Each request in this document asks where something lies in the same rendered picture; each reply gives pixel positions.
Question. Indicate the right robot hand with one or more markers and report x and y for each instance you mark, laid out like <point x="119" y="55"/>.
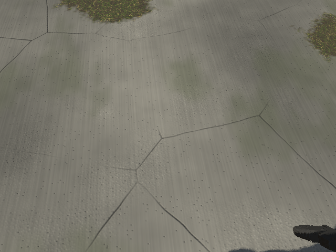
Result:
<point x="324" y="235"/>

